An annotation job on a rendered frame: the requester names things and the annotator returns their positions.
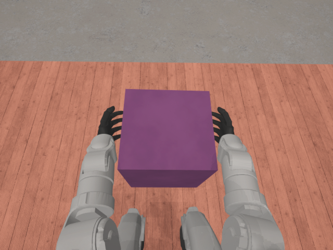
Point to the robot right upper arm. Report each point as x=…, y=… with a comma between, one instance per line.
x=244, y=232

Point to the robot left forearm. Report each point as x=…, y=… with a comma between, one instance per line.
x=94, y=195

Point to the robot left hand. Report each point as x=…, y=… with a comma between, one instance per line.
x=107, y=123

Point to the carton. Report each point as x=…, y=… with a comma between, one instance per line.
x=167, y=139

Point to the robot right hand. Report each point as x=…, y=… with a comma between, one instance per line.
x=225, y=124

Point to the robot thigh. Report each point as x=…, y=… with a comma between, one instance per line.
x=197, y=230
x=131, y=231

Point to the right robot thigh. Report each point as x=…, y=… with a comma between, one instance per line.
x=197, y=230

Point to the left robot thigh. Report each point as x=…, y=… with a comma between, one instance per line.
x=131, y=231

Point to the robot left upper arm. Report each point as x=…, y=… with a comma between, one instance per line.
x=99, y=233

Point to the robot right forearm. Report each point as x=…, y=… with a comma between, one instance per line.
x=242, y=194

